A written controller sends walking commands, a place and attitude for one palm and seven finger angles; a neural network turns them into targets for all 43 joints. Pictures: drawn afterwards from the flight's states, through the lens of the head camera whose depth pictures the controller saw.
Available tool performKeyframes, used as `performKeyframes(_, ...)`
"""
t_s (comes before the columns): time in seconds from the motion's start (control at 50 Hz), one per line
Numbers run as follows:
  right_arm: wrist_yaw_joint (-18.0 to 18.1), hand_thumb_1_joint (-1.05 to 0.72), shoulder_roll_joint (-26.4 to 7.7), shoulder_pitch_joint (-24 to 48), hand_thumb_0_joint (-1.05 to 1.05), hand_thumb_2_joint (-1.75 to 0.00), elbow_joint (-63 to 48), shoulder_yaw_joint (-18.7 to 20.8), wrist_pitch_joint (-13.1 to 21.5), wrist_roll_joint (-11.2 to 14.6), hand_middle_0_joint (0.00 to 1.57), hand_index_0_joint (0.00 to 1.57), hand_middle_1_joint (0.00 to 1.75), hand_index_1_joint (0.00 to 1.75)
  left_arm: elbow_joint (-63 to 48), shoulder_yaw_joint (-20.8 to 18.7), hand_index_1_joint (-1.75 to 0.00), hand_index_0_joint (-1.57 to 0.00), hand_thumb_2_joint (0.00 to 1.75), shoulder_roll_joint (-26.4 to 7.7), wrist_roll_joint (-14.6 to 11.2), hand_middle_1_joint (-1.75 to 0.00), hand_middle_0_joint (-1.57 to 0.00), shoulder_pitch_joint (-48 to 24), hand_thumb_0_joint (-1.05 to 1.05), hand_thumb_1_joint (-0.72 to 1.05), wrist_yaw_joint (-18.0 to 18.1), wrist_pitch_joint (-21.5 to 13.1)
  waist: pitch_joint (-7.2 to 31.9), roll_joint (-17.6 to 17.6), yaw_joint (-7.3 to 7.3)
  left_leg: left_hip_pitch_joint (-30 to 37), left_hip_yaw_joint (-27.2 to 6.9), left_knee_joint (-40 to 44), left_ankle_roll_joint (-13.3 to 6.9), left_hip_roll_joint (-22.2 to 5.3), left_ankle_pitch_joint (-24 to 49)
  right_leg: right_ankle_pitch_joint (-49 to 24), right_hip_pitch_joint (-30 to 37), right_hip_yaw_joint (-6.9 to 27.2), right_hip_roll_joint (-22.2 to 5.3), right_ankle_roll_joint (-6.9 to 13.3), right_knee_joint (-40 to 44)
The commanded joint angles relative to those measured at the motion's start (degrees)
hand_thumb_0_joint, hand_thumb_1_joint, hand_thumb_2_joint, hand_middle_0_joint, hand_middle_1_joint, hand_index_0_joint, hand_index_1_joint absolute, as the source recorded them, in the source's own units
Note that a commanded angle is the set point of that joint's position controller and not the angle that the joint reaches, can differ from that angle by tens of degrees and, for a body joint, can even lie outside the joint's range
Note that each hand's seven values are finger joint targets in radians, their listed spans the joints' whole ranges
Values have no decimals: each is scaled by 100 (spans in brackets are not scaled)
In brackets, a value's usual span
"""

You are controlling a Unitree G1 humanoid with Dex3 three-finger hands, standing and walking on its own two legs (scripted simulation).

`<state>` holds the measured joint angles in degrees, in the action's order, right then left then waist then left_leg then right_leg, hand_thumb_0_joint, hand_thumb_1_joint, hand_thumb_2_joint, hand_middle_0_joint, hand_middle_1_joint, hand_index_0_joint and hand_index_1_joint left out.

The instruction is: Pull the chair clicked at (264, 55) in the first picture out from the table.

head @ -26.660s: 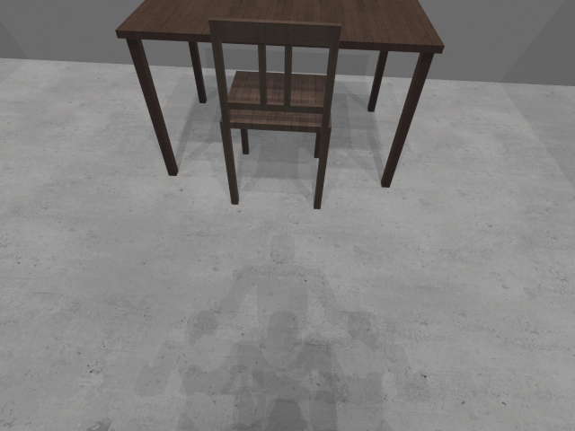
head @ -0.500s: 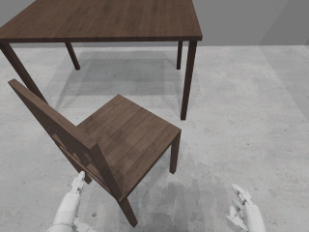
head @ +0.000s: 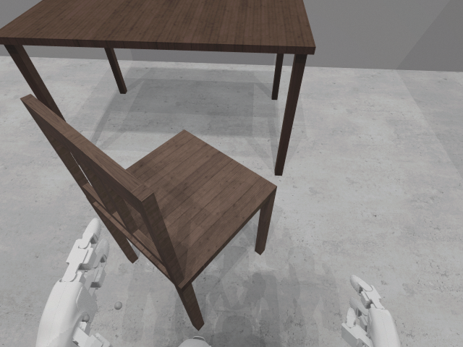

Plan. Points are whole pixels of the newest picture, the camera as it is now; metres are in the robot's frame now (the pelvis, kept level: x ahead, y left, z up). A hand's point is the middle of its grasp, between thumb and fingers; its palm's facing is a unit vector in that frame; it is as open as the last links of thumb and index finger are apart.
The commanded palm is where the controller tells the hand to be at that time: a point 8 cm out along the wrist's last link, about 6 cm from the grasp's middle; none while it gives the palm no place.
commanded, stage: draw the hand back to the body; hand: left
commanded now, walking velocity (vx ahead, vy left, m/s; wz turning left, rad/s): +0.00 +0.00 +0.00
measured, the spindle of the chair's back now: (97, 184) +0.46 +0.36 -0.04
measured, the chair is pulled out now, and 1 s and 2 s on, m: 0.52 0.52 0.52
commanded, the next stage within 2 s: step back with the hand held close in 1.34 s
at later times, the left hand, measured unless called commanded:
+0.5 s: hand (53, 278) +0.18 +0.24 +0.13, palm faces +0.26 -0.88 -0.39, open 15.7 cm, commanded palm +0.14 +0.28 +0.17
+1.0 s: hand (0, 188) +0.24 +0.27 +0.24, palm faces +0.44 -0.79 -0.43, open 8.9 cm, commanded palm +0.19 +0.31 +0.24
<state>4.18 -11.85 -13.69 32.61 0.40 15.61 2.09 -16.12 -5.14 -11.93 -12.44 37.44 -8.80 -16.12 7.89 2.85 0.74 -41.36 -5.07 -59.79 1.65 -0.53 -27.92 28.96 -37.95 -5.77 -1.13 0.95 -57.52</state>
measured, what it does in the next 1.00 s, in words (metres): rises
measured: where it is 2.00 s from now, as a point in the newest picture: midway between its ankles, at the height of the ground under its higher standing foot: outside the picture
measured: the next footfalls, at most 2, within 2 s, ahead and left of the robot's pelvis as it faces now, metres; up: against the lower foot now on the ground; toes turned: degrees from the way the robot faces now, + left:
none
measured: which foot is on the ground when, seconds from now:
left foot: down 0.00-1.00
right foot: down 0.00-1.00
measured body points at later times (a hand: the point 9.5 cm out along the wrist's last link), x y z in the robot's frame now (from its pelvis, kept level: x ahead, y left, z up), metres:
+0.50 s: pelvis +0.01 +0.01 +0.04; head +0.00 +0.00 +0.49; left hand +0.16 +0.28 +0.16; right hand +0.19 -0.21 -0.03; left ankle +0.02 +0.13 -0.67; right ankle +0.00 -0.11 -0.67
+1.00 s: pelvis +0.04 +0.01 +0.07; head +0.02 +0.00 +0.52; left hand +0.21 +0.31 +0.26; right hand +0.23 -0.20 -0.01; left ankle +0.02 +0.13 -0.67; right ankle +0.00 -0.11 -0.67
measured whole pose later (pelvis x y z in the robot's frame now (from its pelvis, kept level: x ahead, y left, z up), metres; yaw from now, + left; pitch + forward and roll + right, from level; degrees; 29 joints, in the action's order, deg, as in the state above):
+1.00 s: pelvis +0.04 +0.01 +0.07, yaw -2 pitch -3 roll +0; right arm 4.0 -12.1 -10.2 37.4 -1.8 8.5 -0.4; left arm -25.7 -20.2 -21.4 -3.0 27.1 7.7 -3.1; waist -0.6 3.2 4.3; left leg -5.8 -0.7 -26.1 0.0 -0.2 -16.8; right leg 16.6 -4.0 -2.1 -1.3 -0.8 -24.1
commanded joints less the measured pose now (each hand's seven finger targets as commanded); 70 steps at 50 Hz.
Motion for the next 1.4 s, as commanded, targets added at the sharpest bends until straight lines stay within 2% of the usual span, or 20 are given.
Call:
performKeyframes(0.0,-30,-90,-596,615,0,-90,-1055,283,307,109,20,20,30,30,-769,-790,0,0,20,-734,-365,0,0,301,0,-55,-601,-641,628,-91,32,400,268,863,-254,167,1085,-1000,547,352,67,25,1111)
performKeyframes(0.02,-7,-90,-595,701,0,-90,-1093,266,261,135,20,20,30,30,-662,-929,0,0,20,-823,-415,0,0,321,0,-55,-632,-441,591,-220,70,384,232,950,-264,154,1000,-829,667,358,88,35,1209)
performKeyframes(0.08,110,-90,-596,696,0,-90,-1183,181,249,184,20,20,30,30,-1174,-1093,0,0,20,-957,-601,0,0,-75,0,-55,-583,-77,480,-105,46,589,215,1150,-288,133,787,-444,723,400,77,1,1486)
performKeyframes(0.14,152,-90,-584,678,0,-90,-1087,104,373,178,20,20,30,30,-1466,-1090,0,0,20,-973,-651,0,0,-313,0,-55,-481,-50,284,41,22,771,151,1324,-292,110,845,-479,773,329,119,17,1605)
performKeyframes(0.24,166,-90,-635,656,0,-90,-931,52,604,197,20,20,30,30,-1353,-1158,-4,-2,29,-1065,-627,-4,-2,-543,0,-37,-469,58,24,-11,-6,1064,104,1604,-283,79,734,-421,845,256,139,0,1853)
performKeyframes(0.26,285,-90,-575,622,0,-90,-900,125,322,36,20,20,30,30,-1467,-1527,-5,-3,31,-2037,334,-5,-3,-291,0,-33,475,459,102,-14,406,1308,196,1892,-258,9,708,-401,1163,676,-19,87,2256)
performKeyframes(0.28,298,-90,-477,642,0,-90,-994,56,237,-3,20,20,30,30,-1695,-1163,-5,-4,32,-1425,449,-5,-4,-127,0,-30,851,667,-159,159,229,1433,247,2007,-246,41,694,-402,1154,594,-89,67,2385)
performKeyframes(0.3,297,-90,-452,612,0,-90,-947,36,143,-10,20,20,30,30,-1738,-981,-6,-4,34,-1246,630,-6,-4,-106,0,-26,1112,799,-291,239,203,1579,262,2084,-254,21,734,-504,1192,477,-82,72,2392)
performKeyframes(0.42,318,-90,-546,736,0,-90,-847,4,-97,-99,20,20,30,30,-1987,-1103,-10,-7,44,-1519,951,-10,-7,-258,0,-4,1704,990,-324,-70,163,2269,268,2620,-299,30,1130,-1027,1796,337,-27,35,2840)
performKeyframes(0.5,282,-90,-566,763,0,-90,-755,-16,-92,-118,20,20,30,30,-2062,-1094,-14,-9,51,-1465,1029,-14,-9,-419,0,10,1783,957,-432,161,177,2747,260,2988,-281,5,1549,-1485,2100,281,-27,30,2973)
performKeyframes(0.6,216,-90,-589,821,0,-90,-608,-16,-109,-168,20,20,30,30,-2063,-1326,-17,-12,60,-1554,1046,-17,-12,-553,0,28,1813,946,-422,-12,238,3141,254,3302,-263,-49,2224,-2073,2572,254,-23,32,3132)
performKeyframes(0.68,147,-90,-588,873,0,-90,-526,-15,-154,-194,20,20,30,30,-2203,-1521,-20,-13,67,-1634,1036,-20,-13,-721,0,43,1801,934,-408,167,275,3387,286,3455,-219,-92,2752,-2440,2859,264,-35,34,3241)
performKeyframes(0.76,99,-90,-584,912,0,-90,-460,8,-243,-218,20,20,30,30,-2201,-1811,-23,-16,74,-1741,1001,-23,-16,-786,0,57,1789,936,-346,74,312,3570,345,3514,-216,-125,3264,-2869,3101,282,-25,30,3339)
performKeyframes(0.92,35,-90,-599,980,0,-90,-382,21,-392,-240,20,20,30,30,-2171,-2249,-29,-19,88,-1987,931,-29,-19,-1445,0,86,1742,935,-391,269,329,3814,385,3657,-194,-125,3528,-3140,3295,310,-7,38,3564)
performKeyframes(0.94,34,-90,-603,966,0,-90,-383,22,-406,-237,20,20,30,30,-2124,-2286,-30,-20,90,-2006,914,-30,-20,-1544,0,90,1736,921,-402,111,316,3836,397,3680,-202,-140,3514,-3155,3305,293,-11,24,3569)
performKeyframes(1.0,3,-90,-630,1017,0,-90,-393,62,-507,-230,20,20,30,30,-1756,-2080,-30,-20,90,-1727,884,-30,-20,-1333,0,90,1658,948,-527,-218,315,3800,452,3708,-245,-137,3338,-3128,3262,278,-3,-2,3626)
performKeyframes(1.06,-13,-90,-641,1024,0,-90,-419,89,-558,-224,20,20,30,30,-1950,-2106,-30,-20,90,-1831,892,-30,-20,-1364,0,90,1636,917,-362,122,329,3859,484,3731,-250,-108,3296,-3141,3345,334,-13,7,3658)
performKeyframes(1.16,6,-90,-621,1027,0,-90,-410,89,-502,-250,20,20,30,30,-2275,-2269,-30,-20,90,-2041,918,-30,-20,-1360,0,90,1682,874,-173,319,358,3960,487,3718,-233,-96,3503,-3331,3469,357,-15,15,3654)
performKeyframes(1.3,44,-90,-622,1080,0,-90,-351,102,-524,-230,20,20,30,30,-1906,-2230,-30,-20,90,-1946,886,-30,-20,-1431,0,90,1664,869,-551,-104,314,3868,533,3772,-272,-89,3026,-3075,3283,357,7,-7,3824)
performKeyframes(1.38,46,-90,-629,1117,0,-90,-348,99,-498,-224,20,20,30,30,-1971,-2136,-30,-20,90,-1906,894,-30,-20,-1529,0,90,1645,823,-582,212,317,3887,524,3847,-266,-77,2759,-2746,3236,385,-7,2,3884)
